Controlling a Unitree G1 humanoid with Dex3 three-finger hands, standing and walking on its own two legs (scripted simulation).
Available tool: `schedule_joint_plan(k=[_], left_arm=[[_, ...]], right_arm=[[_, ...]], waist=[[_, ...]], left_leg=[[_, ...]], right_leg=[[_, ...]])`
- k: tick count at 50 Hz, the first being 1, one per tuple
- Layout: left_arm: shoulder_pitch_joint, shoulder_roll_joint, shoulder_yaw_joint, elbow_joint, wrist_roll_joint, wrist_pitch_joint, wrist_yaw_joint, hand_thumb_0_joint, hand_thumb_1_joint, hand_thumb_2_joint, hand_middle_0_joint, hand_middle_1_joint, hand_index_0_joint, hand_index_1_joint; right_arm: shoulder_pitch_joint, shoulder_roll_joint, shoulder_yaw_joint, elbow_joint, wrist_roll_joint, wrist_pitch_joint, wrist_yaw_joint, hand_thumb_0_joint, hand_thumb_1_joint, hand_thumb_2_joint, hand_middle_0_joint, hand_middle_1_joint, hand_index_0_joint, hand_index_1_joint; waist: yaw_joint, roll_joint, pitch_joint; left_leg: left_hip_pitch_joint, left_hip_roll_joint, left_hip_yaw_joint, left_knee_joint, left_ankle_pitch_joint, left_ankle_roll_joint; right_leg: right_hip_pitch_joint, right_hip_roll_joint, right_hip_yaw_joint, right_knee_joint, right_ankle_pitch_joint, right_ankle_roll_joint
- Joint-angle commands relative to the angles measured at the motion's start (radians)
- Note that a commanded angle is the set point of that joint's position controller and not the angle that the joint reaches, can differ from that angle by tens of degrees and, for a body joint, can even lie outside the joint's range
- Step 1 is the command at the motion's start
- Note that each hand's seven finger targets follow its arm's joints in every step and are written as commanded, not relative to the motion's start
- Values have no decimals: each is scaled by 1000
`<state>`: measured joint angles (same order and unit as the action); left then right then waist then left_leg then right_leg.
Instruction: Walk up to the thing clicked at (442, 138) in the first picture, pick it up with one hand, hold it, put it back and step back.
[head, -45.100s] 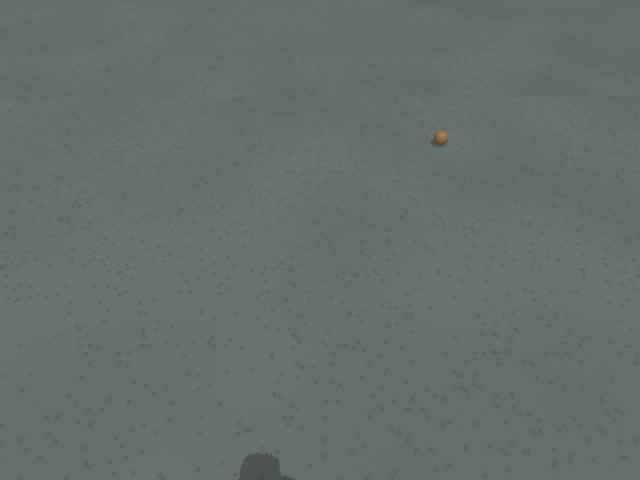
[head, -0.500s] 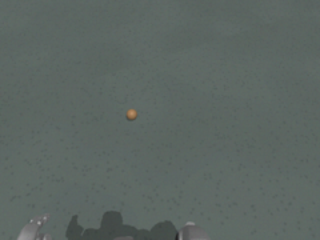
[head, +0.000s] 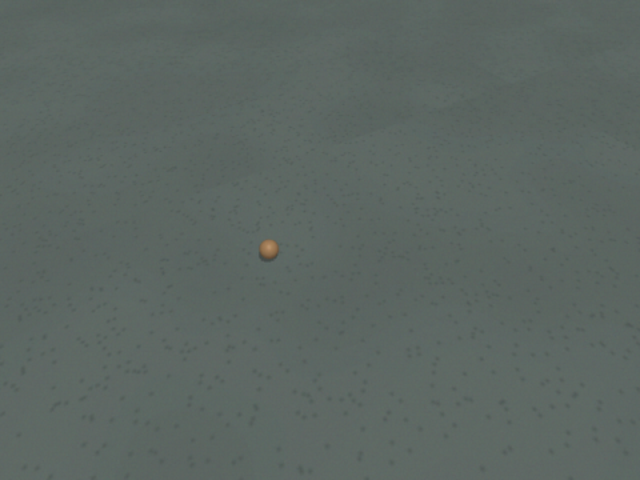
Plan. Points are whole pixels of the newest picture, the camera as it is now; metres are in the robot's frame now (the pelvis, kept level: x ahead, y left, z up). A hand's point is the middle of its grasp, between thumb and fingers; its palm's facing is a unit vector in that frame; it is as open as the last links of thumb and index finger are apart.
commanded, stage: step back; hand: left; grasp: from above
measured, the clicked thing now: (269, 249) +1.09 +0.28 -0.72
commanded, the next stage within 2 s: stand in 0.90 s
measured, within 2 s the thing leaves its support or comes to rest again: neither
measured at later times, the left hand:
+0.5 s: hand out of the picture +0.08 +0.27 -0.14, palm faces +0.06 -0.92 -0.39, open 7.4 cm
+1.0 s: hand out of the picture +0.12 +0.29 -0.14, palm faces +0.03 -0.94 -0.35, open 7.4 cm
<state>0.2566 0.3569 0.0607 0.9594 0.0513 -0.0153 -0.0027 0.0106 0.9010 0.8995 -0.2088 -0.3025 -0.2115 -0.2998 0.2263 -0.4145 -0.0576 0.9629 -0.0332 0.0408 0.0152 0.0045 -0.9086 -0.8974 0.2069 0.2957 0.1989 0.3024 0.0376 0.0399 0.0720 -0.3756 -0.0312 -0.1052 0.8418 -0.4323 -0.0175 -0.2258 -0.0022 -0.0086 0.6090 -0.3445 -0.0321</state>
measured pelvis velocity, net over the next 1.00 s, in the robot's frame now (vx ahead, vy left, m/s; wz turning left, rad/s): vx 0.05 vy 0.03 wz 0.03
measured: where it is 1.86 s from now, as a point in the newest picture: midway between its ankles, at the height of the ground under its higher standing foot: outside the picture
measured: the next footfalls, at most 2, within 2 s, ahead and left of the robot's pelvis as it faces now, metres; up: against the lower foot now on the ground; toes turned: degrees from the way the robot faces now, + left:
left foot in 0.08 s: +0.04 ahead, +0.15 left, +0.00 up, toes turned +0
left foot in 0.58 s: +0.12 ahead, +0.16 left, +0.00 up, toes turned +4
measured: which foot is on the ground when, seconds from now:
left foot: up 0.00-0.06, down 0.08-0.34, up 0.36-0.56, down 0.58-1.00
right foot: down 0.00-1.00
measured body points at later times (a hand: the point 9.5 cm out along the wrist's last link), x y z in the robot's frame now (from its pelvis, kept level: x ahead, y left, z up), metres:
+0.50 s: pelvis +0.02 +0.00 +0.00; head +0.04 -0.01 +0.45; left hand +0.08 +0.32 -0.11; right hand +0.11 -0.31 -0.13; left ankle +0.04 +0.14 -0.70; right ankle +0.03 -0.10 -0.73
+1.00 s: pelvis +0.05 +0.03 +0.01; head +0.07 +0.03 +0.46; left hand +0.12 +0.34 -0.12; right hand +0.19 -0.26 -0.11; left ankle +0.08 +0.15 -0.73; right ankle +0.03 -0.10 -0.73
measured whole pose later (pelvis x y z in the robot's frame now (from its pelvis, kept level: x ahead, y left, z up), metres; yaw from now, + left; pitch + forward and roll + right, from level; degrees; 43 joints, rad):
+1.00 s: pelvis +0.05 +0.03 +0.01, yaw +2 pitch -3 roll +0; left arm 0.09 0.36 0.01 1.10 0.01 -0.02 0.00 0.01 0.91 0.90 -0.20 -0.30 -0.21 -0.30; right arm 0.02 -0.33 -0.01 1.09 -0.01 -0.02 0.02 0.00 -0.91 -0.90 0.21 0.30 0.20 0.30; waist 0.02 0.00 0.08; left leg -0.21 0.03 0.03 0.45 -0.20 -0.01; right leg -0.12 -0.03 -0.02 0.43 -0.27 0.02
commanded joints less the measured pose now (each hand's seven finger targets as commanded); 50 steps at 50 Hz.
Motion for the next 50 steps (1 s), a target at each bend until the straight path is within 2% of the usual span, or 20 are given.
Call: schedule_joint_plan(k=[1,4,5,6,7,8,12,15,16,17,18,19,22,27,29,30,31,32,37,50], left_arm=[[-58,310,83,-85,-6,-27,10,0,900,900,-200,-300,-200,-300],[-77,253,46,-93,-15,-11,2,0,900,900,-200,-300,-200,-300],[-86,204,30,-98,-23,-12,0,0,900,900,-200,-300,-200,-300],[-132,200,33,-94,-38,-11,1,0,900,900,-200,-300,-200,-300],[-145,258,51,-92,-29,-14,4,0,900,900,-200,-300,-200,-300],[-138,249,45,-94,-30,-17,2,0,900,900,-200,-300,-200,-300],[-80,222,46,-57,-34,-32,-9,0,900,900,-200,-300,-200,-300],[11,202,50,-6,-23,-44,4,0,900,900,-200,-300,-200,-300],[38,237,62,3,-12,-47,13,0,900,900,-200,-300,-200,-300],[58,338,85,-3,-4,-53,21,0,900,900,-200,-300,-200,-300],[-2,382,93,-26,-7,-53,17,0,900,900,-200,-300,-200,-300],[-61,351,90,-55,-14,-56,16,0,900,900,-200,-300,-200,-300],[-116,288,65,-58,-18,-64,20,0,900,900,-200,-300,-200,-300],[-136,273,41,-51,-39,-43,16,0,900,900,-200,-300,-200,-300],[-132,225,20,-64,-47,-30,16,0,900,900,-200,-300,-200,-300],[-120,198,13,-64,-57,-21,16,0,900,900,-200,-300,-200,-300],[-107,216,18,-41,-64,-7,19,0,900,900,-200,-300,-200,-300],[-100,216,16,-19,-55,-7,21,0,900,900,-200,-300,-200,-300],[-129,260,23,25,-44,-28,17,0,900,900,-200,-300,-200,-300],[-188,209,-17,108,-48,-27,13,0,900,900,-200,-300,-200,-300]], right_arm=[[-103,-156,-40,-88,-5,-58,-1,0,-900,-900,200,300,200,300],[-2,-149,-56,-35,-3,-81,-9,0,-900,-900,200,300,200,300],[35,-203,-73,-29,-9,-88,-13,0,-900,-900,200,300,200,300],[39,-273,-84,-31,-7,-86,-11,0,-900,-900,200,300,200,300],[38,-296,-91,-41,-2,-86,-7,0,-900,-900,200,300,200,300],[19,-270,-82,-47,-5,-90,-10,0,-900,-900,200,300,200,300],[-35,-230,-68,-54,-4,-86,-10,0,-900,-900,200,300,200,300],[-97,-174,-45,-72,14,-63,-6,0,-900,-900,200,300,200,300],[-103,-124,-27,-87,18,-59,-8,0,-900,-900,200,300,200,300],[-118,-76,-15,-105,20,-58,-12,0,-900,-900,200,300,200,300],[-104,-144,-35,-86,8,-52,-27,0,-900,-900,200,300,200,300],[-49,-173,-41,-63,14,-57,-26,0,-900,-900,200,300,200,300],[-13,-144,-33,-28,17,-68,-17,0,-900,-900,200,300,200,300],[-17,-106,-28,-7,9,-76,-17,0,-900,-900,200,300,200,300],[-13,-150,-43,7,0,-81,-27,0,-900,-900,200,300,200,300],[-53,-196,-47,-8,-3,-84,-32,0,-900,-900,200,300,200,300],[-107,-237,-50,-21,10,-79,-29,0,-900,-900,200,300,200,300],[-144,-229,-46,-19,11,-73,-26,0,-900,-900,200,300,200,300],[-191,-151,-11,15,19,-63,-24,0,-900,-900,200,300,200,300],[-234,-139,5,86,28,-82,-16,0,-900,-900,200,300,200,300]], waist=[[26,-217,17],[-38,-130,-52],[-63,10,-93],[-70,97,-72],[-83,65,-37],[-68,35,-12],[-49,140,-20],[21,92,-63],[39,-11,-70],[59,-226,-51],[40,-170,21],[11,-104,33],[-22,-121,2],[-39,-190,-78],[-46,-68,-125],[-28,29,-154],[-15,48,-162],[-7,53,-134],[-20,10,-108],[-33,-23,-151]], left_leg=[[-43,26,73,-210,-63,2],[268,2,90,-479,126,40],[373,150,-172,-516,21,97],[307,306,-406,-583,-227,204],[224,367,-453,-606,-234,281],[223,348,-408,-590,-142,286],[171,254,-215,-525,50,209],[-5,168,-60,-350,106,119],[-131,113,-15,-232,55,80],[-284,-38,40,-1,-92,39],[-222,20,-29,98,-165,30],[-196,40,-58,126,-123,30],[-95,73,-19,22,-26,21],[147,37,151,-331,193,24],[268,115,41,-388,480,58],[245,246,-121,-428,487,119],[141,308,-157,-439,381,211],[104,316,-160,-438,354,213],[134,153,28,-351,357,61],[315,182,20,-471,563,51]], right_leg=[[37,-269,310,-295,-186,-158],[-69,-182,153,-109,25,-89],[-216,-97,71,33,34,-29],[-279,10,-38,164,-174,5],[-248,-22,30,262,-231,2],[-275,-34,56,281,-227,1],[-160,-24,-2,100,-129,6],[159,36,-56,-172,69,0],[264,-33,73,-212,25,-20],[250,-281,482,-376,-215,-108],[68,-433,591,-411,-297,-210],[62,-426,546,-378,-200,-243],[35,-297,275,-289,135,-171],[10,-214,98,-87,571,-97],[-53,-146,61,12,456,-27],[-66,-66,31,59,255,14],[8,-23,0,68,-5,14],[44,-26,3,29,-57,9],[54,-128,119,-149,258,-24],[117,-122,71,-268,355,22]])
